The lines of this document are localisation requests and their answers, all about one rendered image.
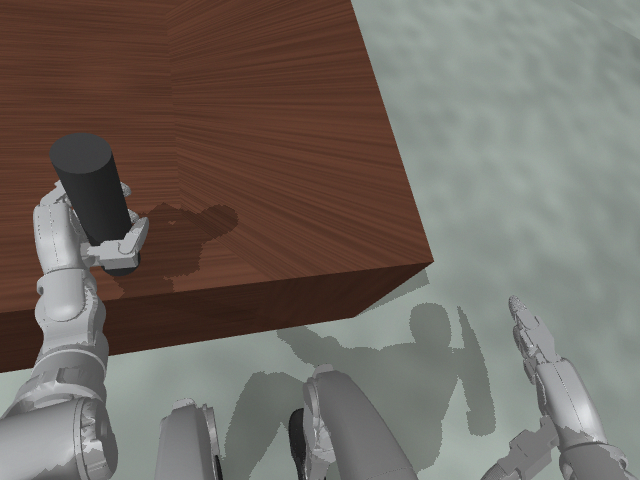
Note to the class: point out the left robot arm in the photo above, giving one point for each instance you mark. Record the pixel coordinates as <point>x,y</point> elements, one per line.
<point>57,427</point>

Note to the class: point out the can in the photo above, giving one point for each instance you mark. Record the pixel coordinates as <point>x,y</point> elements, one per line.
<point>85,165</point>

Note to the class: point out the right robot hand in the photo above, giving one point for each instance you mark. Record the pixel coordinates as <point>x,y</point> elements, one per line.
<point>569,415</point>

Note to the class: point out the left robot hand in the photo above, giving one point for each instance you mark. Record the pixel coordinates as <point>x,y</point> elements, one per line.
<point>62,243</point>

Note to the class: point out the right robot arm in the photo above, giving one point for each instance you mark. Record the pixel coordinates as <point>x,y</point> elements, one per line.
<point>594,461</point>

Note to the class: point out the right robot foot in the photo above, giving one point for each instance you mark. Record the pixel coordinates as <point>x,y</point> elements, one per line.
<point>297,442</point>

